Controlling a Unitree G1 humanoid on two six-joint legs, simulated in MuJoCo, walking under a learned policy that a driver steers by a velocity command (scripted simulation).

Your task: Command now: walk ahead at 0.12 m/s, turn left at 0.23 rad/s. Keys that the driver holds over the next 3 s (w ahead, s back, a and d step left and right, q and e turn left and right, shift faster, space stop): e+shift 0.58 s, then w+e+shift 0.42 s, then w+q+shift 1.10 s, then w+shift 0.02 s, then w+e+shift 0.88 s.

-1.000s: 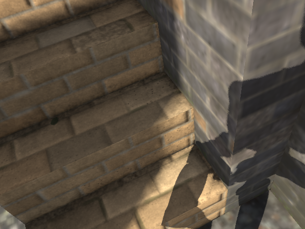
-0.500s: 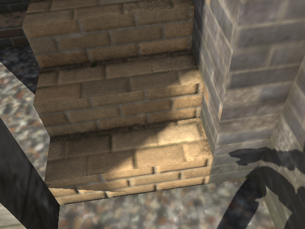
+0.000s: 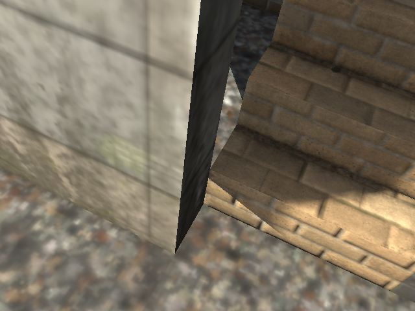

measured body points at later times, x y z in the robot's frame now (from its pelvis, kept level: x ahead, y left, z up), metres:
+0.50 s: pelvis +0.06 +0.05 +0.01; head +0.11 +0.05 +0.46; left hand +0.33 +0.23 -0.09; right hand +0.10 -0.26 -0.09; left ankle +0.02 +0.08 -0.73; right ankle +0.10 -0.12 -0.67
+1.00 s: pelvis +0.22 +0.00 +0.00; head +0.24 -0.02 +0.44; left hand +0.50 +0.14 -0.10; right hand +0.20 -0.34 -0.06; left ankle +0.36 +0.06 -0.74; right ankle +0.07 -0.08 -0.73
